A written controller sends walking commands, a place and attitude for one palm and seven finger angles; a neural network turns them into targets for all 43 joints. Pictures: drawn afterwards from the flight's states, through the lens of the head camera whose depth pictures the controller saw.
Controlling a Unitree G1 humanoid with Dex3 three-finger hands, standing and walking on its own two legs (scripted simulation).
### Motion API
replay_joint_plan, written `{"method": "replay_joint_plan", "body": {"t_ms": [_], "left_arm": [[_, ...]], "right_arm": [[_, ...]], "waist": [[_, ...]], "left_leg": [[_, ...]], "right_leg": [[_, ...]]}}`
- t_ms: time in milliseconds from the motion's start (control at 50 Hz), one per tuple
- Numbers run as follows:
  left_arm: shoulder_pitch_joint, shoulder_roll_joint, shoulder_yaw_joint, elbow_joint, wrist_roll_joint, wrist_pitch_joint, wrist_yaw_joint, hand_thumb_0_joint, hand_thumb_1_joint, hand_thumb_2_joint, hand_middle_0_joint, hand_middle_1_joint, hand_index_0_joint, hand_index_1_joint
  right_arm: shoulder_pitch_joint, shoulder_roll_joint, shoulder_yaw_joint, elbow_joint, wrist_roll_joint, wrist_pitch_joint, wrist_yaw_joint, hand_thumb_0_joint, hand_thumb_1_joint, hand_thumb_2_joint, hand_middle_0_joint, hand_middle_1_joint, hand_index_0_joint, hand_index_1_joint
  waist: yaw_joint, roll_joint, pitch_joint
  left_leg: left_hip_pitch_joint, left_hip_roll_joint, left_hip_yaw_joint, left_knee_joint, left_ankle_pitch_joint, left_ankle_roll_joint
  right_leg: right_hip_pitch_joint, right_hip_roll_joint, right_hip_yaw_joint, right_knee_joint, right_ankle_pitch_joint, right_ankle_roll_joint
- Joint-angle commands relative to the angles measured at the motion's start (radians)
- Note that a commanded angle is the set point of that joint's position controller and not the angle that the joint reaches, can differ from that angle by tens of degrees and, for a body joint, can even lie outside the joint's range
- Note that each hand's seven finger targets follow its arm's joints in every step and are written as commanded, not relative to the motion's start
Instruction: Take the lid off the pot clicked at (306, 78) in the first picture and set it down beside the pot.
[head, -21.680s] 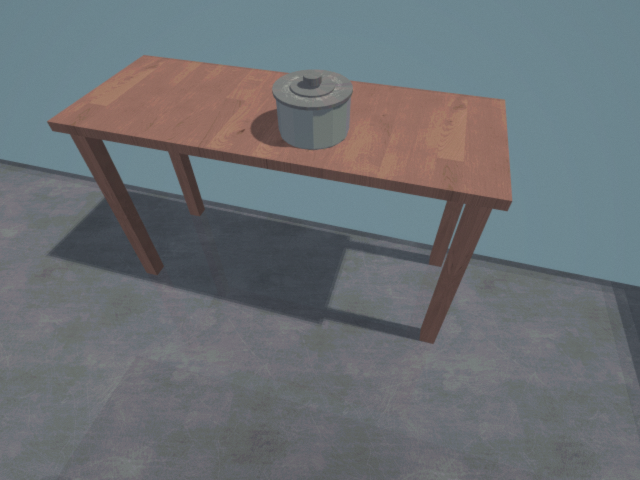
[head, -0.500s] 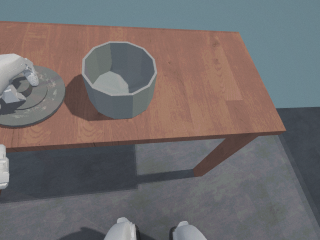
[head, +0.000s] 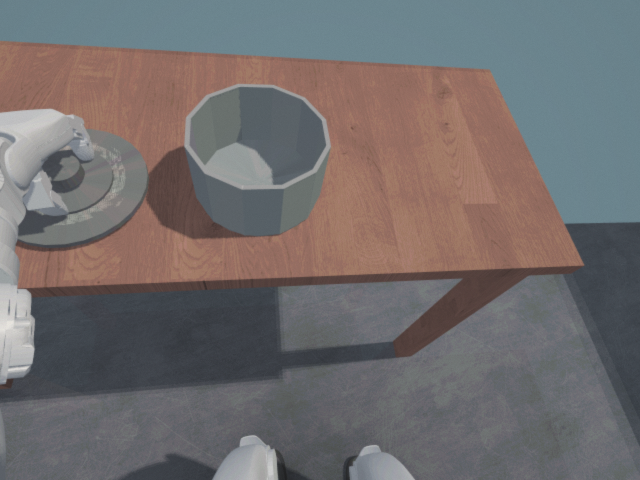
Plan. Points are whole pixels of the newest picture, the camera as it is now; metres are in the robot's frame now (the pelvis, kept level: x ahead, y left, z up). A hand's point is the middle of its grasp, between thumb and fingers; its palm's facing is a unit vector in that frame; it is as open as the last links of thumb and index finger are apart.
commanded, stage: open the fingers wide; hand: left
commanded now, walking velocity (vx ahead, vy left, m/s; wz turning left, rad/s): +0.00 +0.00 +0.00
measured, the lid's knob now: (63, 171) +0.51 +0.31 +0.01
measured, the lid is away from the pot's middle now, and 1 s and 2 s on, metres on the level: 0.25 0.25 0.25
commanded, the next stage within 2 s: raise the empty hand in 0.20 s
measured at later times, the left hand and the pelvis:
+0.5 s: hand (44, 174) +0.47 +0.31 +0.05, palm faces -0.42 -0.11 -0.90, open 11.0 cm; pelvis +0.00 -0.01 +0.00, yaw +1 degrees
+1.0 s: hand (19, 137) +0.48 +0.31 +0.11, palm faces -0.40 -0.12 -0.91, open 11.0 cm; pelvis +0.02 -0.01 +0.02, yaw +1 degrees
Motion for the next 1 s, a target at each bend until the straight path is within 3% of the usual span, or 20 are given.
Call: {"method": "replay_joint_plan", "body": {"t_ms": [0, 60, 120, 160, 180, 320, 380, 420, 440, 480, 540, 580, 660, 720, 740, 820, 840, 900, 960, 980], "left_arm": [[-0.45, 0.251, 0.062, -0.216, -0.01, -0.007, 0.042, 0.0, -0.028, 0.679, -0.361, -0.837, -0.361, -0.837], [-0.453, 0.258, 0.063, -0.187, -0.007, 0.007, 0.058, 0.0, -0.028, 0.68, -0.362, -0.836, -0.362, -0.836], [-0.465, 0.26, 0.063, -0.212, 0.001, 0.01, 0.068, 0.0, -0.03, 0.684, -0.363, -0.832, -0.363, -0.832], [-0.45, 0.215, 0.03, -0.154, -0.003, 0.023, 0.068, 0.0, -0.033, 0.69, -0.366, -0.828, -0.366, -0.828], [-0.463, 0.235, 0.041, -0.162, -0.007, 0.026, 0.069, 0.0, -0.034, 0.693, -0.367, -0.825, -0.367, -0.825], [-0.482, 0.277, 0.066, -0.209, -0.003, 0.008, 0.053, 0.0, -0.039, 0.702, -0.371, -0.818, -0.371, -0.818], [-0.485, 0.271, 0.055, -0.206, -0.006, 0.013, 0.051, 0.0, -0.039, 0.702, -0.371, -0.818, -0.371, -0.818], [-0.509, 0.271, 0.056, -0.238, -0.01, 0.011, 0.044, 0.0, -0.039, 0.702, -0.371, -0.818, -0.371, -0.818], [-0.492, 0.239, 0.037, -0.214, -0.011, 0.015, 0.041, 0.0, -0.039, 0.702, -0.371, -0.818, -0.371, -0.818], [-0.48, 0.267, 0.051, -0.19, -0.016, 0.018, 0.035, 0.0, -0.039, 0.702, -0.371, -0.818, -0.371, -0.818], [-0.507, 0.254, 0.045, -0.248, -0.019, 0.014, 0.023, 0.0, -0.039, 0.702, -0.371, -0.818, -0.371, -0.818], [-0.466, 0.273, 0.058, -0.193, -0.022, 0.016, 0.017, 0.0, -0.039, 0.702, -0.371, -0.818, -0.371, -0.818], [-0.476, 0.239, 0.02, -0.16, -0.028, 0.02, 0.003, 0.0, -0.039, 0.702, -0.371, -0.818, -0.371, -0.818], [-0.534, 0.292, 0.05, -0.25, -0.029, 0.002, -0.01, 0.0, -0.039, 0.702, -0.371, -0.818, -0.371, -0.818], [-0.521, 0.296, 0.06, -0.256, -0.025, -0.001, -0.011, 0.0, -0.039, 0.702, -0.371, -0.818, -0.371, -0.818], [-0.468, 0.275, 0.05, -0.192, -0.041, 0.005, -0.02, 0.0, -0.039, 0.702, -0.371, -0.818, -0.371, -0.818], [-0.468, 0.311, 0.073, -0.2, -0.036, 0.005, -0.02, 0.0, -0.039, 0.702, -0.371, -0.818, -0.371, -0.818], [-0.483, 0.291, 0.06, -0.252, -0.036, -0.002, -0.031, 0.0, -0.039, 0.702, -0.371, -0.818, -0.371, -0.818], [-0.457, 0.315, 0.081, -0.243, -0.045, -0.002, -0.04, 0.0, -0.039, 0.702, -0.371, -0.818, -0.371, -0.818], [-0.454, 0.276, 0.05, -0.229, -0.048, 0.003, -0.045, 0.0, -0.039, 0.702, -0.371, -0.818, -0.371, -0.818]], "right_arm": [[0.152, -0.228, -0.077, -0.032, -0.009, -0.013, -0.017, 0.0, -0.9, -0.9, 0.2, 0.3, 0.2, 0.3], [0.149, -0.231, -0.074, -0.033, -0.009, -0.013, -0.016, 0.0, -0.9, -0.9, 0.2, 0.3, 0.2, 0.3], [0.152, -0.229, -0.075, -0.034, -0.012, -0.018, -0.014, 0.0, -0.9, -0.9, 0.2, 0.3, 0.2, 0.3], [0.146, -0.229, -0.073, -0.03, -0.007, -0.02, -0.012, 0.0, -0.9, -0.9, 0.2, 0.3, 0.2, 0.3], [0.149, -0.235, -0.072, -0.031, -0.006, -0.02, -0.013, 0.0, -0.9, -0.9, 0.2, 0.3, 0.2, 0.3], [0.161, -0.23, -0.071, -0.034, -0.008, -0.03, -0.024, 0.0, -0.9, -0.9, 0.2, 0.3, 0.2, 0.3], [0.158, -0.229, -0.07, -0.034, -0.005, -0.03, -0.025, 0.0, -0.9, -0.9, 0.2, 0.3, 0.2, 0.3], [0.159, -0.228, -0.071, -0.032, -0.005, -0.032, -0.024, 0.0, -0.9, -0.9, 0.2, 0.3, 0.2, 0.3], [0.158, -0.224, -0.073, -0.031, -0.004, -0.033, -0.024, 0.0, -0.9, -0.9, 0.2, 0.3, 0.2, 0.3], [0.158, -0.227, -0.069, -0.03, 0.001, -0.034, -0.025, 0.0, -0.9, -0.9, 0.2, 0.3, 0.2, 0.3], [0.162, -0.222, -0.075, -0.027, -0.003, -0.036, -0.022, 0.0, -0.9, -0.9, 0.2, 0.3, 0.2, 0.3], [0.155, -0.226, -0.07, -0.03, 0.002, -0.035, -0.022, 0.0, -0.9, -0.9, 0.2, 0.3, 0.2, 0.3], [0.147, -0.228, -0.068, -0.027, 0.008, -0.039, -0.02, 0.0, -0.9, -0.9, 0.2, 0.3, 0.2, 0.3], [0.151, -0.225, -0.067, -0.028, 0.004, -0.045, -0.025, 0.0, -0.9, -0.9, 0.2, 0.3, 0.2, 0.3], [0.154, -0.221, -0.072, -0.033, 0.005, -0.045, -0.028, 0.0, -0.9, -0.9, 0.2, 0.3, 0.2, 0.3], [0.141, -0.222, -0.069, -0.032, 0.008, -0.046, -0.025, 0.0, -0.9, -0.9, 0.2, 0.3, 0.2, 0.3], [0.14, -0.224, -0.069, -0.034, 0.01, -0.045, -0.024, 0.0, -0.9, -0.9, 0.2, 0.3, 0.2, 0.3], [0.131, -0.218, -0.074, -0.041, 0.01, -0.048, -0.024, 0.0, -0.9, -0.9, 0.2, 0.3, 0.2, 0.3], [0.124, -0.217, -0.073, -0.043, 0.013, -0.044, -0.022, 0.0, -0.9, -0.9, 0.2, 0.3, 0.2, 0.3], [0.117, -0.214, -0.072, -0.047, 0.015, -0.043, -0.021, 0.0, -0.9, -0.9, 0.2, 0.3, 0.2, 0.3]], "waist": [[0.003, 0.212, -0.427], [-0.006, 0.156, -0.406], [0.003, 0.207, -0.434], [-0.011, 0.162, -0.382], [-0.014, 0.135, -0.387], [-0.005, 0.199, -0.456], [-0.012, 0.171, -0.442], [-0.003, 0.22, -0.449], [-0.01, 0.194, -0.441], [-0.008, 0.163, -0.412], [0.001, 0.207, -0.457], [-0.001, 0.152, -0.41], [-0.006, 0.124, -0.352], [0.008, 0.193, -0.411], [0.007, 0.182, -0.44], [0.01, 0.126, -0.379], [0.015, 0.124, -0.38], [0.024, 0.16, -0.408], [0.03, 0.138, -0.398], [0.023, 0.143, -0.369]], "left_leg": [[0.772, 0.069, -0.272, -0.155, 0.321, -0.141], [0.723, 0.061, -0.262, -0.159, 0.246, -0.135], [0.761, 0.063, -0.266, -0.16, 0.286, -0.145], [0.72, 0.059, -0.258, -0.161, 0.221, -0.135], [0.703, 0.059, -0.255, -0.167, 0.181, -0.124], [0.758, 0.055, -0.241, -0.146, 0.3, -0.13], [0.735, 0.05, -0.223, -0.155, 0.275, -0.121], [0.782, 0.057, -0.239, -0.163, 0.312, -0.133], [0.779, 0.055, -0.237, -0.165, 0.299, -0.13], [0.743, 0.048, -0.222, -0.172, 0.269, -0.12], [0.809, 0.05, -0.226, -0.176, 0.355, -0.13], [0.757, 0.044, -0.211, -0.181, 0.322, -0.122], [0.724, 0.04, -0.201, -0.203, 0.235, -0.107], [0.78, 0.041, -0.198, -0.207, 0.315, -0.112], [0.808, 0.042, -0.199, -0.206, 0.356, -0.117], [0.765, 0.035, -0.175, -0.214, 0.349, -0.105], [0.761, 0.035, -0.175, -0.223, 0.333, -0.106], [0.81, 0.034, -0.172, -0.228, 0.408, -0.111], [0.814, 0.033, -0.169, -0.235, 0.426, -0.112], [0.804, 0.03, -0.167, -0.245, 0.402, -0.112]], "right_leg": [[-0.256, 0.084, -0.086, -0.06, 0.035, -0.023], [-0.235, 0.085, -0.084, -0.067, 0.026, -0.021], [-0.234, 0.084, -0.082, -0.066, 0.034, -0.024], [-0.247, 0.086, -0.085, -0.07, 0.018, -0.022], [-0.232, 0.084, -0.081, -0.072, 0.014, -0.02], [-0.21, 0.085, -0.082, -0.07, 0.05, -0.023], [-0.181, 0.087, -0.085, -0.085, 0.054, -0.022], [-0.194, 0.085, -0.084, -0.086, 0.056, -0.023], [-0.193, 0.088, -0.086, -0.091, 0.055, -0.021], [-0.165, 0.088, -0.085, -0.101, 0.056, -0.023], [-0.149, 0.088, -0.082, -0.114, 0.079, -0.023], [-0.127, 0.09, -0.084, -0.122, 0.077, -0.022], [-0.12, 0.086, -0.081, -0.138, 0.056, -0.022], [-0.082, 0.082, -0.077, -0.147, 0.093, -0.026], [-0.068, 0.085, -0.076, -0.149, 0.106, -0.023], [-0.041, 0.083, -0.077, -0.171, 0.118, -0.02], [-0.027, 0.081, -0.078, -0.175, 0.114, -0.02], [-0.012, 0.079, -0.075, -0.184, 0.145, -0.024], [0.018, 0.081, -0.079, -0.196, 0.152, -0.022], [0.006, 0.082, -0.079, -0.202, 0.14, -0.022]]}}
